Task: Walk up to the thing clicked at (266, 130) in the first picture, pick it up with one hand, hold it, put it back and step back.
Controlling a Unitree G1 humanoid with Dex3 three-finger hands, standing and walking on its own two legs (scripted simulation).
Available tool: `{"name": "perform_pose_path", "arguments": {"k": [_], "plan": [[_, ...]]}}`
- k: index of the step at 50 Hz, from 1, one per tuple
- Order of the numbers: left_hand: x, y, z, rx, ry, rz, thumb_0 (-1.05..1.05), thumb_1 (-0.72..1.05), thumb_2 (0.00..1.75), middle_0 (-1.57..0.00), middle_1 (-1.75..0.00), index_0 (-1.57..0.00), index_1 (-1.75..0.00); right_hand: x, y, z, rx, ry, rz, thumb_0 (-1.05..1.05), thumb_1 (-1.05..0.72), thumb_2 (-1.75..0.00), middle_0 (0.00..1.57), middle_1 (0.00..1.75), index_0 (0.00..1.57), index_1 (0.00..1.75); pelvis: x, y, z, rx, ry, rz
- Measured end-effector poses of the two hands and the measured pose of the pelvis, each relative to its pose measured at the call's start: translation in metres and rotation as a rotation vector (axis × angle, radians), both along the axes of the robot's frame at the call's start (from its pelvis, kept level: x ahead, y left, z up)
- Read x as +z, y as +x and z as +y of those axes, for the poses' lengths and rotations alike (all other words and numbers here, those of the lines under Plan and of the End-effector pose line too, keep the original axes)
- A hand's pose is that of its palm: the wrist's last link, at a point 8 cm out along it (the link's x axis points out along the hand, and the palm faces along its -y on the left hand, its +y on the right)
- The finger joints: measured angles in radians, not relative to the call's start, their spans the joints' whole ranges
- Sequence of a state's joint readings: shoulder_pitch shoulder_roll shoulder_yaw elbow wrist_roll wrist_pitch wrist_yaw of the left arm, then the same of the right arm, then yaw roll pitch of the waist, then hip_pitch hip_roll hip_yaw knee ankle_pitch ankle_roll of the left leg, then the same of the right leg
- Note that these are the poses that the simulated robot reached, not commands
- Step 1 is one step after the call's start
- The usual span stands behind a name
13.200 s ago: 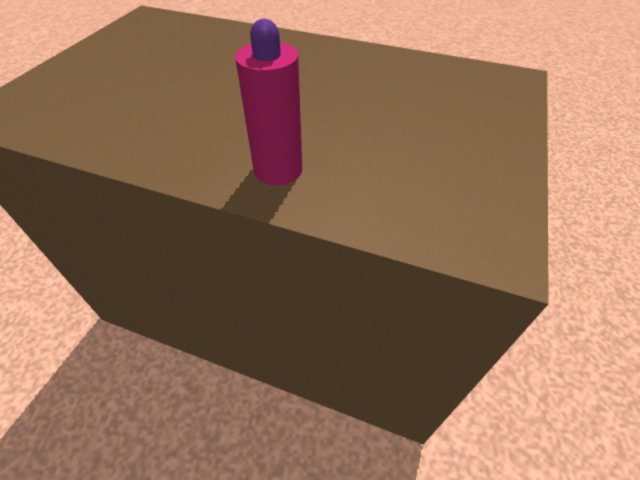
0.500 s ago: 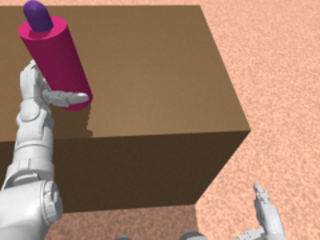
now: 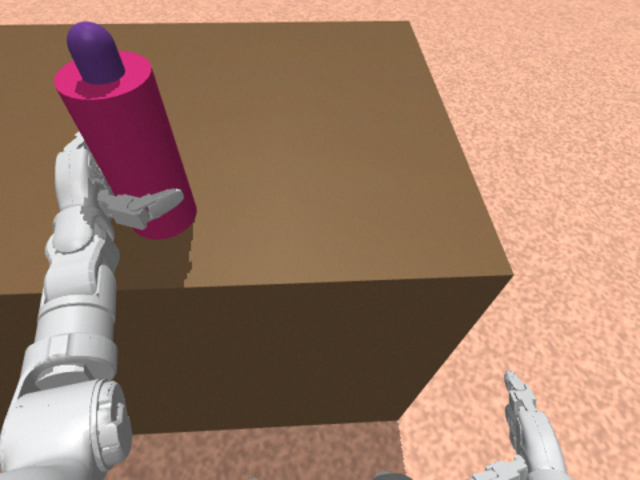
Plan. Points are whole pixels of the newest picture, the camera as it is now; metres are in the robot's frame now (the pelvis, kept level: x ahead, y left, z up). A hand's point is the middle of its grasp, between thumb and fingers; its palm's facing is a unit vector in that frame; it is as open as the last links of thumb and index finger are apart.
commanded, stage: settle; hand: left
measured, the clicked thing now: (132, 140) +0.45 +0.19 +0.19
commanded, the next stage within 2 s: lift in 0.66 s
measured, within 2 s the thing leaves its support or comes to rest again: leaves its support in 0.24 s
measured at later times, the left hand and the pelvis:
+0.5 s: hand (127, 173) +0.42 +0.20 +0.17, palm faces +0.22 -0.97 -0.04, open 11.8 cm; pelvis -0.01 -0.01 +0.01, yaw +1 degrees
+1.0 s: hand (115, 159) +0.41 +0.20 +0.20, palm faces +0.21 -0.98 -0.03, open 11.8 cm; pelvis -0.02 +0.00 +0.01, yaw +0 degrees
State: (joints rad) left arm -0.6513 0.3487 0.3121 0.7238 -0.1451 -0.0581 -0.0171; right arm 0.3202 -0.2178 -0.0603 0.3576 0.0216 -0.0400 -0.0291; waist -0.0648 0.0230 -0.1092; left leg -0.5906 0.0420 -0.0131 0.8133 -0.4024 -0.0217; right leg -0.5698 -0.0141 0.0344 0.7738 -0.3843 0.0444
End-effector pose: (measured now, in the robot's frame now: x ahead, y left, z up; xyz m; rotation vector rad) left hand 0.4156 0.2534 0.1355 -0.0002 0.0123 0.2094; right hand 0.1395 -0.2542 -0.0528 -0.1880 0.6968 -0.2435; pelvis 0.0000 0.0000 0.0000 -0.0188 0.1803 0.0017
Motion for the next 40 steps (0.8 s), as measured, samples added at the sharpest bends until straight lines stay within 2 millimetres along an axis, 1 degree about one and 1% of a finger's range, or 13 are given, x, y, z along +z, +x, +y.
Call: {"name": "perform_pose_path", "arguments": {"k": [6,15,27,33,40], "plan": [[0.003,-0.004,-0.004,0.002,0.018,0.026,-0.01,-0.61,1.04,-0.64,-0.98,-0.65,-0.97,0.004,0.003,-0.001,-0.003,0.0,-0.021,-0.01,0.52,-0.06,0.06,0.05,0.06,0.05,0.002,0.001,-0.002,0.003,0.002,-0.015],[0.011,-0.017,-0.008,0.0,0.025,0.039,-0.01,-0.61,1.05,-0.62,-1.02,-0.63,-1.01,0.006,0.002,-0.003,-0.009,-0.004,-0.049,-0.01,0.52,-0.06,0.06,0.05,0.06,0.05,0.003,-0.003,-0.005,0.006,0.004,-0.041],[0.038,-0.031,-0.006,0.014,0.028,0.033,-0.01,-0.61,1.06,-0.6,-1.04,-0.61,-1.03,0.005,-0.008,-0.004,-0.008,0.0,-0.077,-0.01,0.53,-0.06,0.05,0.05,0.05,0.05,0.006,-0.015,-0.008,0.013,0.006,-0.08],[0.047,-0.035,-0.006,0.006,0.024,0.035,0.0,-0.61,1.06,-0.6,-1.04,-0.61,-1.03,0.006,-0.013,-0.002,0.0,0.003,-0.095,-0.01,0.54,-0.06,0.05,0.05,0.06,0.05,0.008,-0.021,-0.007,0.015,0.007,-0.091],[0.05,-0.035,-0.005,0.002,0.016,0.045,0.0,-0.61,1.06,-0.6,-1.04,-0.61,-1.03,0.007,-0.019,0.001,0.005,0.004,-0.1,-0.02,0.55,-0.05,0.05,0.05,0.06,0.05,0.009,-0.025,-0.005,0.013,0.006,-0.098]]}}
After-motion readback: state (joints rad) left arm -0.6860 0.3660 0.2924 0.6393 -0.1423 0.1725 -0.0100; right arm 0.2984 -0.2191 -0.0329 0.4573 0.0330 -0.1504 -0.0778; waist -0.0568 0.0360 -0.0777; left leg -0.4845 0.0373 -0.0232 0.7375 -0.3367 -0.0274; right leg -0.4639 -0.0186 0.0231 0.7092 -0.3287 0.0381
